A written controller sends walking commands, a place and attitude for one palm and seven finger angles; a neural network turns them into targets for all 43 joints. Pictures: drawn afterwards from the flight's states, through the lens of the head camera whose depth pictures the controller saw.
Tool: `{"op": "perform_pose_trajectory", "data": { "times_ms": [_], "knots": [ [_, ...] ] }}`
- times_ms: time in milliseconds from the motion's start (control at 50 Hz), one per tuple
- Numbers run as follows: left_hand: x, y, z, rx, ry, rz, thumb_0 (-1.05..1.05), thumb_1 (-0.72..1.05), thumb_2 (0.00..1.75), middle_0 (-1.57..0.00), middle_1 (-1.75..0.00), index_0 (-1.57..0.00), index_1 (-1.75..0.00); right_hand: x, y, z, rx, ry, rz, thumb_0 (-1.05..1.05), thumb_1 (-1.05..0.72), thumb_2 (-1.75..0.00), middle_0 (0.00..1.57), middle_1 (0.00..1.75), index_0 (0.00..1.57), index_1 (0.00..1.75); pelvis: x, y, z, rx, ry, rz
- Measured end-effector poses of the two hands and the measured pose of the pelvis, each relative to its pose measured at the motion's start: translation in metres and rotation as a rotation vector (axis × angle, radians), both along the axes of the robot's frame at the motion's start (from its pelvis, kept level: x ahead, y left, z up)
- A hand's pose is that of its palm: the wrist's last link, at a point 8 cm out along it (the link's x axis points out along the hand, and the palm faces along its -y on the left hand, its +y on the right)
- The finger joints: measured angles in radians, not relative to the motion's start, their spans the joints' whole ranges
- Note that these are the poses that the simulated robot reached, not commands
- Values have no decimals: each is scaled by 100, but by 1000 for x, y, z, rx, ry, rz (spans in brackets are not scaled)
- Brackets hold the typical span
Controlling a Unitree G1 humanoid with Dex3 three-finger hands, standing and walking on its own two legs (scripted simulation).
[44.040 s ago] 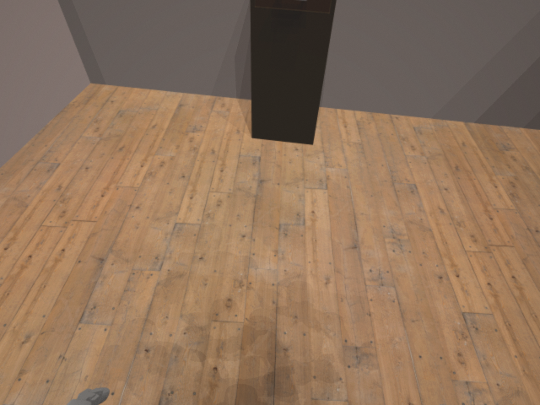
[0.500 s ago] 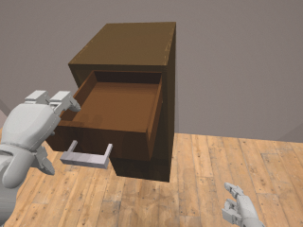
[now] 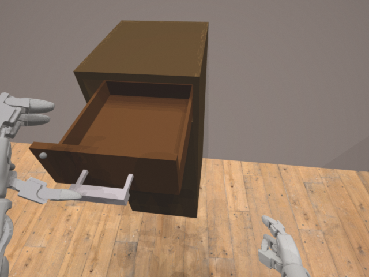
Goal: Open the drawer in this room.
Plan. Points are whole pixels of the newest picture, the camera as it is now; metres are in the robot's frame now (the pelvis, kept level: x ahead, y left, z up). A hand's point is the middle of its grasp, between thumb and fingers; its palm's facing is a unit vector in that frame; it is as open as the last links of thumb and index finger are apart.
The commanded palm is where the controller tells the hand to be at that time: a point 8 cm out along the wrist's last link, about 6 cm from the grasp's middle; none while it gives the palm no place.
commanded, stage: draw the hand back to the body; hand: left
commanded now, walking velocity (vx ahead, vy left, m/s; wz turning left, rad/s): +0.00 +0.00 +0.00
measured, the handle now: (102, 185) +0.28 +0.24 +0.04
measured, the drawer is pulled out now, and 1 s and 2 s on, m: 0.29 0.29 0.29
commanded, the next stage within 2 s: step back with the hand held close in 0.84 s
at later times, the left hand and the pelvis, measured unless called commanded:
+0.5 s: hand (57, 158) +0.22 +0.23 +0.22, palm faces +0.44 -0.81 -0.38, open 9.9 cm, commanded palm +0.16 +0.27 +0.23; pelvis +0.02 -0.01 +0.00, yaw -1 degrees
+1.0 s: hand (47, 166) +0.20 +0.23 +0.23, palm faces +0.48 -0.80 -0.37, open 7.5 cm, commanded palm +0.14 +0.27 +0.23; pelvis +0.01 -0.01 +0.00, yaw +0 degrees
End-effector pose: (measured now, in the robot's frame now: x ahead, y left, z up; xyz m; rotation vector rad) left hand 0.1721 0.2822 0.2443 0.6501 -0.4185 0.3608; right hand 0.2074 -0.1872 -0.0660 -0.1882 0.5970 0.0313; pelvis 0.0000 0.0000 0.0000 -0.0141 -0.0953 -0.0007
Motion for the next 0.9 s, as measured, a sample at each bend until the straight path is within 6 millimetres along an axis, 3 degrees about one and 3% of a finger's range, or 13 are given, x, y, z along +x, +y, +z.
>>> {"op": "perform_pose_trajectory", "data": {
  "times_ms": [60, 120, 200, 340, 560, 740, 900],
  "knots": [
    [2, -2, -14, -184, -71, -2, -1, -37, 36, -30, -112, -30, -111, -11, -7, -1, -25, 13, -18, 2, -90, -90, 20, 30, 21, 30, 5, -1, 1, 3, -1, -6],
    [5, -14, -23, -262, -82, -40, -1, -29, 40, -29, -107, -29, -106, -20, -16, -2, -56, 30, -33, 2, -90, -90, 20, 30, 21, 30, 10, -2, 1, 4, -3, -9],
    [8, -24, -17, -221, -82, -85, -1, -17, 45, -29, -99, -29, -98, -24, -28, -4, -78, 43, -62, 2, -90, -90, 20, 30, 21, 30, 17, -2, 2, 2, -1, -12],
    [7, -20, 4, -110, -94, -65, -1, 7, 55, -27, -84, -27, -83, -17, -36, -9, -50, 45, -99, 2, -90, -90, 20, 30, 21, 30, 22, -2, 2, 4, 9, -19],
    [-4, -17, -17, -167, 1, 2, 0, 45, 71, -24, -59, -24, -58, -3, -33, -6, -26, 25, -86, 2, -90, -90, 20, 30, 21, 30, 22, -8, 2, 5, 15, -16],
    [-15, -17, -7, -162, -58, 24, 1, 74, 84, -22, -40, -22, -39, 2, -29, -1, -29, -6, -57, 2, -90, -90, 20, 30, 21, 30, 17, -11, 2, 2, 1, -4],
    [-15, -15, -12, -177, -40, 21, 1, 85, 89, -21, -33, -21, -32, -7, -30, -3, -25, 6, -64, 2, -90, -90, 20, 30, 21, 30, 12, -12, 2, 3, -3, -8]
  ]
}}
